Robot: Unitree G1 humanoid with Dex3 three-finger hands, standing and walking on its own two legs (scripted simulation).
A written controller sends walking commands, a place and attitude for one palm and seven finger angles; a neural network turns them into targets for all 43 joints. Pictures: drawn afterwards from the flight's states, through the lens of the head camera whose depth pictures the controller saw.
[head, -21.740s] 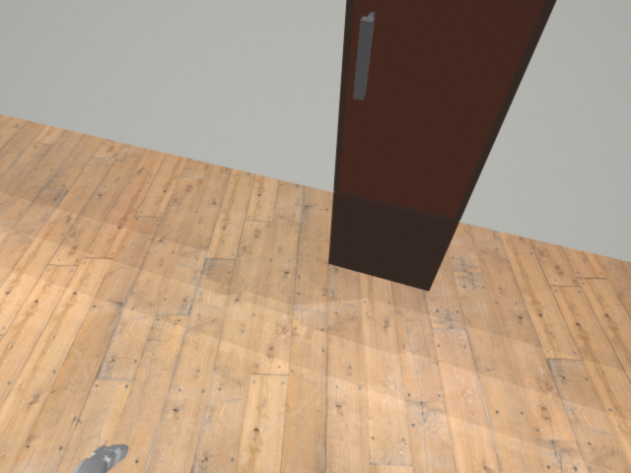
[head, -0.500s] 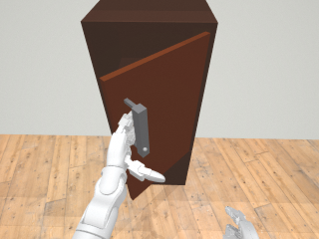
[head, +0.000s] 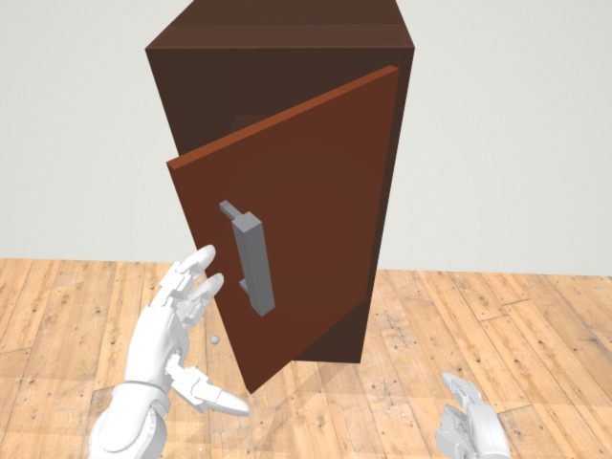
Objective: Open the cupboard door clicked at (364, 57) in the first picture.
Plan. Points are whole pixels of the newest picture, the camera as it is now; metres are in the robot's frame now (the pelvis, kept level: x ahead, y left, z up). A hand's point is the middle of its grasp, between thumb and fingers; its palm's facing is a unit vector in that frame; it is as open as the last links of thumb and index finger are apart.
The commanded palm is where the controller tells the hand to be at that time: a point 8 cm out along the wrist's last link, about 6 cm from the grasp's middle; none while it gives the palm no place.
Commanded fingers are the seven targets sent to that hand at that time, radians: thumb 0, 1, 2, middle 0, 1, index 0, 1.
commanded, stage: slide the hand sideways off the handle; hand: left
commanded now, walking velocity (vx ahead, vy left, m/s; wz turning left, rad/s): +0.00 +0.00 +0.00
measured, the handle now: (246, 260) +0.34 +0.11 +0.11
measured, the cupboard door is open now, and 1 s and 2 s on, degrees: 45 45 45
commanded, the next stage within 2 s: draw the hand back to the body in 0.22 s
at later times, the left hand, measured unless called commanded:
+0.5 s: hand (169, 356) +0.20 +0.17 +0.11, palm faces +0.01 -1.00 -0.05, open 16.3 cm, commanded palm +0.17 +0.22 +0.12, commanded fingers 0.00 -0.50 0.30 -0.15 -0.30 -0.15 -0.30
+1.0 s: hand (88, 355) +0.18 +0.23 +0.14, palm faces +0.25 -0.93 -0.25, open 15.1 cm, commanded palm +0.15 +0.28 +0.15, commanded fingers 0.00 0.03 0.52 -0.17 -0.30 -0.17 -0.30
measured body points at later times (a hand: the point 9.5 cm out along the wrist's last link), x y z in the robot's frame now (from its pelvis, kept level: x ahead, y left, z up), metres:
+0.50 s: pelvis -0.02 +0.01 -0.01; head -0.02 +0.00 +0.44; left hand +0.19 +0.22 +0.11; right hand +0.17 -0.20 -0.08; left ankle -0.01 +0.14 -0.73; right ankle -0.02 -0.09 -0.73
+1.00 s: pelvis -0.01 +0.03 +0.01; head -0.03 +0.02 +0.46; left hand +0.16 +0.28 +0.15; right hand +0.19 -0.17 -0.06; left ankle -0.01 +0.14 -0.73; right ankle -0.03 -0.08 -0.73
